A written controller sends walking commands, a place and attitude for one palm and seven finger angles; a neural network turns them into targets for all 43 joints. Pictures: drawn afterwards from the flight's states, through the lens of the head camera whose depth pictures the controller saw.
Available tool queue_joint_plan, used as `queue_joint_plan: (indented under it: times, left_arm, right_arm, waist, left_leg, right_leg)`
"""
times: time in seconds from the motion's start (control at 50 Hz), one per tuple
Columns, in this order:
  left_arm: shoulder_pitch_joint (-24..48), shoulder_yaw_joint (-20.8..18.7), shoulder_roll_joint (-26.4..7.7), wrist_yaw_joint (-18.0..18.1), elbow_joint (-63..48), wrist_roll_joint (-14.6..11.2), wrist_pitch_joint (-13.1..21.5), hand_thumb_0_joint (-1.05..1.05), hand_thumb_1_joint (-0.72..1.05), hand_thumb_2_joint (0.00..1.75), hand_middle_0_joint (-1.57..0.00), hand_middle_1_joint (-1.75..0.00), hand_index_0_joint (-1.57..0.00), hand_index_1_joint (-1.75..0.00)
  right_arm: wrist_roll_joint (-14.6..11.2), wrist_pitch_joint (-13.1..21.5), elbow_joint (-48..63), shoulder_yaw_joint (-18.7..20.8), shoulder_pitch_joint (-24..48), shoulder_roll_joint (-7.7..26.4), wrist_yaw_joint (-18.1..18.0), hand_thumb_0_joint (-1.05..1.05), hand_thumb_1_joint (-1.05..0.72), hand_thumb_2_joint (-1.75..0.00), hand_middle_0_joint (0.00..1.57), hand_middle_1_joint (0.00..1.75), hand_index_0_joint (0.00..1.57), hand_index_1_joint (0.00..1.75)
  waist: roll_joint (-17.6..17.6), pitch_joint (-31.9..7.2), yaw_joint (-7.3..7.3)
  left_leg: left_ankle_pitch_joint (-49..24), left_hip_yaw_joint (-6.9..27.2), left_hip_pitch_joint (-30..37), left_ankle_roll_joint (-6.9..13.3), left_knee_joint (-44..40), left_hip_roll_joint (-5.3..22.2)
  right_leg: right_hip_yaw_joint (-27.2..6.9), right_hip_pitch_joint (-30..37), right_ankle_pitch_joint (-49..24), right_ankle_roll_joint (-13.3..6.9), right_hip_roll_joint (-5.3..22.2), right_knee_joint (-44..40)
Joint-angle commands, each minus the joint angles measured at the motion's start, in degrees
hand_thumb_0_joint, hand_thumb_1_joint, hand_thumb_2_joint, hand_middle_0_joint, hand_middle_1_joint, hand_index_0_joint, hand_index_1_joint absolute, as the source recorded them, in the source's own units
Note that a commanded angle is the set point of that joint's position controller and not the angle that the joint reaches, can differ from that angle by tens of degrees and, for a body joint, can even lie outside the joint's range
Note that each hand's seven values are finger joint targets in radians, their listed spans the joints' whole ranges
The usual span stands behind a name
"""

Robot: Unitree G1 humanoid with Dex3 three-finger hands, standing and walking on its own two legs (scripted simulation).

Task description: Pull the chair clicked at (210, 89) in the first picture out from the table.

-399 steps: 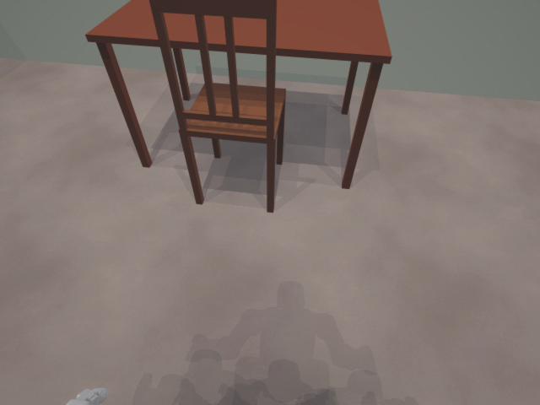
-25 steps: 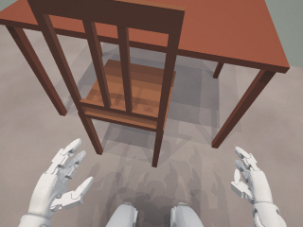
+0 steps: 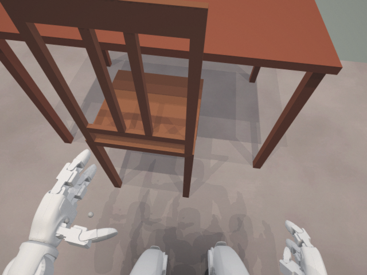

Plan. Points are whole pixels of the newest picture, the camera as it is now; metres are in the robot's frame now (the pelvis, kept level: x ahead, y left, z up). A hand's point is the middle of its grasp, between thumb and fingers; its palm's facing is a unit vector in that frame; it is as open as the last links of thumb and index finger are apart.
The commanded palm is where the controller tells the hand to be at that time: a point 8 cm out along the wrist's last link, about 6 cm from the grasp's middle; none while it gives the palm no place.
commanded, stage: raise the hand toward the chair's back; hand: left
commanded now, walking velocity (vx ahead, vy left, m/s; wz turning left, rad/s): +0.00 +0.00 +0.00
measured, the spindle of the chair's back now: (108, 90) +0.55 +0.22 +0.05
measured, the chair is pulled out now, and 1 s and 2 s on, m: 0.00 0.00 0.00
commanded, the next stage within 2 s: aim the fingers beside a spindle in 1.10 s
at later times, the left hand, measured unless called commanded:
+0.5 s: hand (76, 199) +0.25 +0.21 +0.07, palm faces -0.10 -0.99 -0.08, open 16.9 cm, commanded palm +0.23 +0.27 +0.07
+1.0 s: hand (78, 196) +0.26 +0.21 +0.07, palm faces -0.10 -0.99 -0.06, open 16.9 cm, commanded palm +0.23 +0.26 +0.07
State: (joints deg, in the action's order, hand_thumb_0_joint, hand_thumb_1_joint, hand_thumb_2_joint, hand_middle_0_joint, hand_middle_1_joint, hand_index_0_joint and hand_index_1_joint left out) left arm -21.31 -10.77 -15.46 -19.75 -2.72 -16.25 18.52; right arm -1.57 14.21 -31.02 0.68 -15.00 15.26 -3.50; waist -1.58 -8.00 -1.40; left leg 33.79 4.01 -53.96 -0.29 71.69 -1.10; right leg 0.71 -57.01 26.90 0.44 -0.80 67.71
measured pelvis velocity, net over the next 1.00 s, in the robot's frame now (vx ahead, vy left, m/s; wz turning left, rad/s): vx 0.02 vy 0.00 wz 0.00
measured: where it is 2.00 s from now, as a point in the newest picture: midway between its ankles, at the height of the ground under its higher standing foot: outside the picture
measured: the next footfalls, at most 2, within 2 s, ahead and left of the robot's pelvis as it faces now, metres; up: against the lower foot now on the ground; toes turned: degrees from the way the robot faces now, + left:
none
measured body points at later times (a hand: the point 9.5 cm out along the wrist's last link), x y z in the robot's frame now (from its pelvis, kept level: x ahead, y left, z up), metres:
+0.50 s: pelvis +0.02 +0.01 +0.01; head +0.08 +0.02 +0.46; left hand +0.25 +0.26 +0.07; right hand +0.21 -0.21 -0.06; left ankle +0.01 +0.12 -0.63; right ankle +0.06 -0.13 -0.63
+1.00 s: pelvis +0.02 +0.00 +0.02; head +0.08 +0.02 +0.46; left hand +0.25 +0.26 +0.07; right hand +0.19 -0.24 -0.05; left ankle +0.01 +0.12 -0.63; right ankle +0.06 -0.13 -0.63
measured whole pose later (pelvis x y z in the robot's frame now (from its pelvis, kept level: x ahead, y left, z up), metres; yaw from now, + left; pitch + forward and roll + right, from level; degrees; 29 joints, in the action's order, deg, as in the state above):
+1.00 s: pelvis +0.02 +0.00 +0.02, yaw +0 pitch +15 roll -3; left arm -16.6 -14.1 -17.4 -22.2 2.4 -17.1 17.8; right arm -1.4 13.2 -30.1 -1.1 -14.0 14.6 -2.8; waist -1.6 -8.3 -1.7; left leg 33.2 4.7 -49.1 -0.1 67.3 -0.7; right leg 1.4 -51.4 26.2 0.6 -1.0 62.4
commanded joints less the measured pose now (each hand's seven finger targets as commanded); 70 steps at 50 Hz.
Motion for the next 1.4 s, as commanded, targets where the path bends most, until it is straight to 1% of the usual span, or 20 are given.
queue_joint_plan:
  times: [0.0, 0.04, 0.1, 0.18, 0.24, 0.44, 0.5, 0.6, 0.64, 0.74, 0.8, 0.86, 0.98, 1.0, 1.06, 1.16, 1.18, 1.26, 1.32, 1.38]
  left_arm:
    - [1.39, -5.25, -7.90, 0.82, -12.77, -1.18, 4.09, 0.00, -0.29, 0.39, -0.08, -0.11, -0.08, -0.11]
    - [1.55, -4.57, -7.37, 1.11, -13.50, -0.91, 4.06, 0.00, -0.34, 0.37, -0.08, -0.11, -0.08, -0.11]
    - [2.78, -4.60, -8.03, 0.98, -12.62, -0.64, 3.60, 0.00, -0.41, 0.34, -0.07, -0.09, -0.07, -0.09]
    - [3.03, -4.51, -8.23, 0.21, -13.16, -0.28, 2.72, 0.00, -0.50, 0.30, -0.06, -0.08, -0.06, -0.08]
    - [3.43, -4.88, -8.22, -0.17, -12.07, -0.47, 1.72, 0.00, -0.50, 0.30, -0.06, -0.08, -0.06, -0.08]
    - [6.84, -7.47, -10.17, -1.62, -10.60, -1.39, 1.21, 0.00, -0.50, 0.30, -0.06, -0.08, -0.06, -0.08]
    - [7.35, -8.05, -10.62, -2.09, -7.84, -1.56, 0.72, 0.00, -0.50, 0.30, -0.06, -0.08, -0.06, -0.08]
    - [8.47, -9.26, -11.70, -2.64, -7.75, -2.30, 1.02, 0.00, -0.50, 0.30, -0.06, -0.08, -0.06, -0.08]
    - [7.91, -8.04, -10.15, -2.90, -7.13, -2.57, 1.12, 0.00, -0.50, 0.30, -0.06, -0.08, -0.06, -0.08]
    - [7.52, -8.60, -10.78, -2.47, -7.03, -2.29, 1.97, 0.00, -0.50, 0.30, -0.06, -0.08, -0.06, -0.08]
    - [8.05, -9.25, -11.20, -2.08, -6.63, -2.43, 2.50, 0.00, -0.50, 0.30, -0.06, -0.08, -0.06, -0.08]
    - [8.49, -8.43, -10.56, -2.20, -6.21, -2.27, 2.85, 0.00, -0.50, 0.30, -0.06, -0.08, -0.06, -0.08]
    - [8.54, -8.28, -10.74, -2.35, -7.46, -2.19, 3.23, 0.00, -0.50, 0.30, -0.06, -0.08, -0.06, -0.08]
    - [8.88, -8.31, -11.00, -2.31, -7.38, -2.13, 3.18, 0.00, -0.50, 0.30, -0.06, -0.08, -0.06, -0.08]
    - [8.75, -7.67, -10.17, -2.48, -6.05, -2.10, 2.75, 0.00, -0.50, 0.30, -0.06, -0.08, -0.06, -0.08]
    - [8.97, -8.01, -10.50, -2.69, -6.62, -2.22, 2.42, 0.00, -0.50, 0.30, -0.06, -0.08, -0.06, -0.08]
    - [9.27, -8.03, -10.67, -2.63, -7.49, -2.15, 2.62, 0.00, -0.50, 0.30, -0.06, -0.08, -0.06, -0.08]
    - [13.60, -4.62, -8.21, -2.26, -5.46, -1.41, 2.67, 0.00, -0.50, 0.30, -0.06, -0.08, -0.06, -0.08]
    - [15.74, -5.92, -10.19, -1.65, -4.90, -0.80, 2.73, 0.00, -0.50, 0.30, -0.06, -0.08, -0.06, -0.08]
    - [16.51, -4.56, -8.96, -1.03, -5.27, -0.06, 2.53, 0.00, -0.50, 0.30, -0.06, -0.08, -0.06, -0.08]
  right_arm:
    - [0.02, 3.54, 10.39, 2.38, 4.66, 6.26, -0.18, 0.00, -0.90, -0.90, 0.20, 0.30, 0.20, 0.30]
    - [0.11, 3.10, 10.52, 2.28, 4.43, 6.28, -0.06, 0.00, -0.90, -0.90, 0.20, 0.30, 0.20, 0.30]
    - [0.18, 2.43, 10.64, 2.06, 4.12, 6.51, -0.06, 0.00, -0.90, -0.90, 0.20, 0.30, 0.20, 0.30]
    - [0.14, 1.90, 11.04, 1.77, 4.01, 6.57, 0.11, 0.00, -0.90, -0.90, 0.20, 0.30, 0.20, 0.30]
    - [0.05, 1.48, 11.06, 1.64, 3.84, 6.54, 0.17, 0.00, -0.90, -0.90, 0.20, 0.30, 0.20, 0.30]
    - [0.12, 1.69, 10.34, 1.26, 3.62, 6.60, 0.09, 0.00, -0.90, -0.90, 0.20, 0.30, 0.20, 0.30]
    - [0.02, 1.58, 10.07, 1.24, 3.75, 6.76, -0.02, 0.00, -0.90, -0.90, 0.20, 0.30, 0.20, 0.30]
    - [0.01, 2.02, 9.82, 1.27, 3.50, 7.09, -0.09, 0.00, -0.90, -0.90, 0.20, 0.30, 0.20, 0.30]
    - [-0.09, 2.12, 9.82, 1.36, 3.41, 6.93, 0.08, 0.00, -0.90, -0.90, 0.20, 0.30, 0.20, 0.30]
    - [-0.06, 2.50, 9.57, 1.64, 3.12, 6.95, 0.27, 0.00, -0.90, -0.90, 0.20, 0.30, 0.20, 0.30]
    - [0.07, 2.47, 9.34, 1.70, 3.31, 6.98, 0.34, 0.00, -0.90, -0.90, 0.20, 0.30, 0.20, 0.30]
    - [-0.08, 2.45, 9.66, 1.58, 3.45, 7.04, 0.24, 0.00, -0.90, -0.90, 0.20, 0.30, 0.20, 0.30]
    - [-0.01, 2.56, 9.47, 1.52, 3.28, 6.97, 0.22, 0.00, -0.90, -0.90, 0.20, 0.30, 0.20, 0.30]
    - [0.07, 2.51, 9.33, 1.39, 3.37, 7.03, 0.21, 0.00, -0.90, -0.90, 0.20, 0.30, 0.20, 0.30]
    - [-0.05, 2.33, 9.39, 1.19, 3.66, 7.03, 0.18, 0.00, -0.90, -0.90, 0.20, 0.30, 0.20, 0.30]
    - [-0.05, 2.37, 9.76, 1.13, 3.62, 7.08, -0.03, 0.00, -0.90, -0.90, 0.20, 0.30, 0.20, 0.30]
    - [-0.02, 2.47, 9.73, 1.15, 3.67, 7.07, -0.04, 0.00, -0.90, -0.90, 0.20, 0.30, 0.20, 0.30]
    - [0.12, 2.73, 8.97, 0.86, 3.11, 7.29, -0.17, 0.00, -0.90, -0.90, 0.20, 0.30, 0.20, 0.30]
    - [0.22, 2.87, 8.75, 0.92, 2.90, 7.67, -0.33, 0.00, -0.90, -0.90, 0.20, 0.30, 0.20, 0.30]
    - [0.32, 2.77, 9.13, 0.93, 2.81, 7.41, -0.11, 0.00, -0.90, -0.90, 0.20, 0.30, 0.20, 0.30]
  waist:
    - [-1.26, -13.51, 1.47]
    - [-2.68, -13.59, 1.29]
    - [-1.86, -12.27, 0.62]
    - [-4.21, -13.22, 0.74]
    - [-2.67, -13.23, 0.48]
    - [-2.55, -14.78, 0.61]
    - [-0.92, -13.14, 0.33]
    - [-1.81, -14.36, 0.72]
    - [-1.71, -13.47, 0.45]
    - [-2.62, -13.64, 0.66]
    - [-1.48, -13.00, 0.51]
    - [-1.76, -12.11, 0.39]
    - [-2.44, -13.77, 0.29]
    - [-3.39, -13.37, 0.18]
    - [-2.24, -11.73, 0.02]
    - [-1.09, -12.89, 0.11]
    - [-2.58, -13.50, 0.24]
    - [-1.38, -11.51, -1.18]
    - [-1.44, -12.98, -0.86]
    - [-2.44, -14.85, -0.29]
  left_leg:
    - [-14.48, -1.25, 6.96, 1.40, -12.76, -0.26]
    - [-15.65, -1.20, 8.11, 1.20, -13.15, -0.20]
    - [-16.02, -0.89, 8.18, 1.16, -13.14, -0.07]
    - [-18.10, -0.61, 10.47, 0.68, -13.98, 0.12]
    - [-19.08, -0.50, 10.94, 0.61, -14.06, 0.26]
    - [-21.14, -0.55, 11.75, 0.43, -14.40, 0.24]
    - [-19.31, -0.77, 10.31, 0.78, -14.58, 0.25]
    - [-19.75, -1.04, 10.54, 0.97, -15.05, 0.09]
    - [-19.05, -1.12, 10.56, 0.90, -15.42, -0.01]
    - [-19.70, -1.32, 10.84, 0.90, -15.57, 0.07]
    - [-18.47, -1.41, 9.76, 1.08, -15.35, 0.08]
    - [-16.22, -1.52, 9.40, 1.15, -15.72, 0.01]
    - [-18.50, -1.25, 10.99, 1.09, -15.48, 0.18]
    - [-18.88, -1.18, 10.91, 1.10, -15.31, 0.21]
    - [-16.14, -1.00, 10.00, 0.98, -15.88, 0.22]
    - [-15.93, -1.02, 10.04, 1.16, -15.80, 0.16]
    - [-17.14, -1.06, 10.57, 1.10, -15.61, 0.11]
    - [-15.39, -0.66, 9.32, 1.04, -14.71, 0.30]
    - [-14.97, -0.80, 8.60, 1.15, -14.25, 0.23]
    - [-16.76, -0.73, 9.47, 0.92, -14.39, 0.17]
  right_leg:
    - [2.61, 13.26, -4.81, -2.30, -0.19, -9.56]
    - [2.89, 13.26, -6.31, -2.24, -0.07, -9.48]
    - [3.24, 12.88, -6.67, -2.38, -0.56, -9.48]
    - [3.44, 13.33, -8.52, -2.40, -0.29, -9.81]
    - [3.67, 13.81, -9.59, -2.26, -0.52, -10.21]
    - [3.37, 16.03, -11.70, -2.28, -0.31, -11.06]
    - [3.27, 16.09, -10.36, -2.18, -0.45, -11.91]
    - [2.68, 18.11, -10.95, -2.24, -0.27, -12.74]
    - [2.73, 17.82, -10.53, -2.05, -0.15, -13.17]
    - [2.54, 17.99, -11.12, -2.12, -0.07, -13.14]
    - [2.39, 17.83, -9.92, -2.13, -0.19, -13.39]
    - [2.15, 17.25, -7.69, -2.08, -0.03, -13.89]
    - [2.35, 17.40, -10.03, -2.07, -0.11, -13.28]
    - [2.46, 16.82, -10.14, -2.19, -0.26, -12.95]
    - [2.70, 16.11, -7.52, -2.09, -0.20, -13.47]
    - [2.57, 16.93, -7.45, -1.99, -0.21, -13.63]
    - [2.48, 16.93, -8.67, -2.06, -0.13, -13.23]
    - [2.82, 13.67, -6.92, -1.85, -0.15, -12.56]
    - [2.39, 13.88, -6.39, -1.98, 0.03, -12.29]
    - [2.47, 14.23, -7.81, -2.05, 0.26, -11.57]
